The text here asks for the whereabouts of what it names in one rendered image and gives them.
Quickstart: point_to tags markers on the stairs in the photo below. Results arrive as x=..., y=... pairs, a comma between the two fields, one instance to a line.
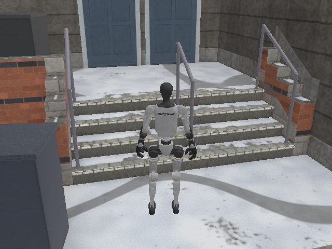
x=112, y=156

